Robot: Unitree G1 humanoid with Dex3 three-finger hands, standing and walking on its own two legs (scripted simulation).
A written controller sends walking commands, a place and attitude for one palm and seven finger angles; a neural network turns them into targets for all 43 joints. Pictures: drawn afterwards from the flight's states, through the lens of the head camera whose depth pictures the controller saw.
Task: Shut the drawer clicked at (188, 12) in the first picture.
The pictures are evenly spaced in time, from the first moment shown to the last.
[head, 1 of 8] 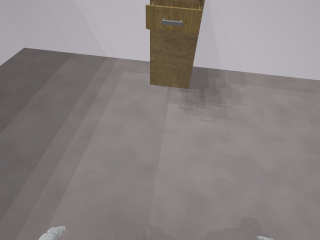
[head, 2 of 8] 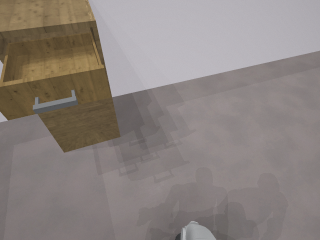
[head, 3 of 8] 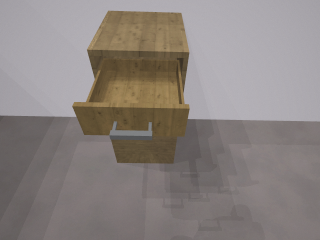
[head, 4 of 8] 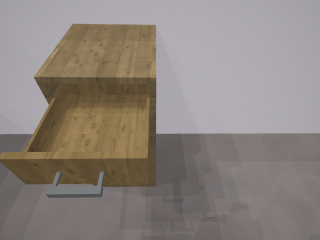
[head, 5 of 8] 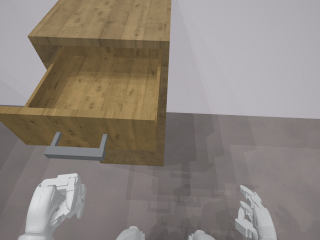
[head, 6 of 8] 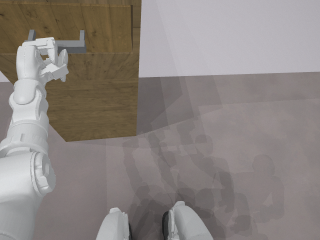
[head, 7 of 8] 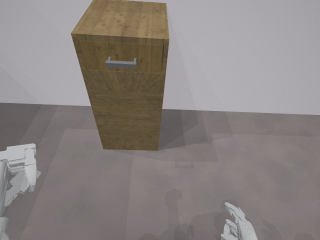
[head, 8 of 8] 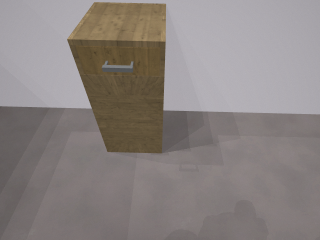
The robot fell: no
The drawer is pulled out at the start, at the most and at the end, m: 0.30 0.30 0.00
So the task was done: yes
